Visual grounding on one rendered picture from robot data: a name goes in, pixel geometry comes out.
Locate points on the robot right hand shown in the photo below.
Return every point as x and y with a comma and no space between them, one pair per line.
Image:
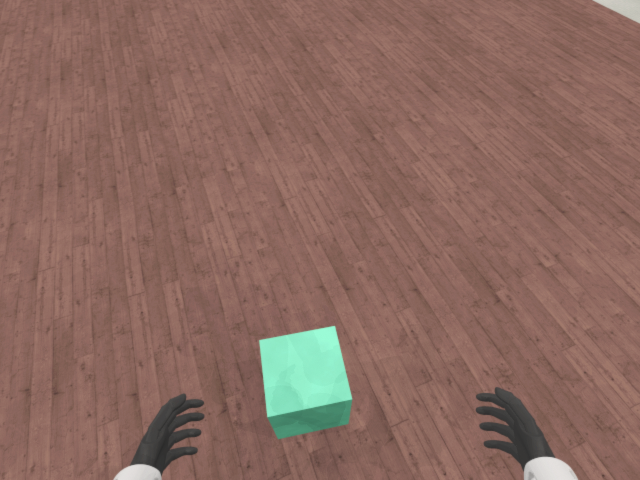
528,440

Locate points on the robot left hand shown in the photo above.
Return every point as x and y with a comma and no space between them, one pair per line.
154,449

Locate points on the carton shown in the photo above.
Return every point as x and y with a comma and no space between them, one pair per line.
305,382

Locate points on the right robot forearm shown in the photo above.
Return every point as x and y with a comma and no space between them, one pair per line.
548,468

